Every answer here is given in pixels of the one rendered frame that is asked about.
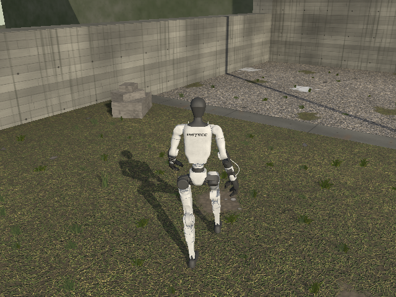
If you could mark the left robot upper arm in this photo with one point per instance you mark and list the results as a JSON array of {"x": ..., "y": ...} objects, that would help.
[{"x": 178, "y": 130}]

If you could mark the robot left forearm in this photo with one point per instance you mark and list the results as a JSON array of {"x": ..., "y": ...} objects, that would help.
[{"x": 170, "y": 158}]

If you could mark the right robot shin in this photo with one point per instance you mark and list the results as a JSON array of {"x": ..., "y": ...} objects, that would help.
[{"x": 216, "y": 209}]

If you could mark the robot head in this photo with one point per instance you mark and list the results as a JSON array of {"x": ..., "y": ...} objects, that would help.
[{"x": 198, "y": 106}]

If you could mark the robot right hand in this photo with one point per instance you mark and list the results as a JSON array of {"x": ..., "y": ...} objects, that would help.
[{"x": 234, "y": 188}]

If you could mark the robot right forearm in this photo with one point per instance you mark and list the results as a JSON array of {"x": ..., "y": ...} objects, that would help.
[{"x": 229, "y": 168}]

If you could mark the robot left hand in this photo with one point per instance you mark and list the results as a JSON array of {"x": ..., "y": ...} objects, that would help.
[{"x": 177, "y": 163}]

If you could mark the right robot upper arm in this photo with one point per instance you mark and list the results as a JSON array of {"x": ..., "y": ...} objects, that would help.
[{"x": 220, "y": 140}]

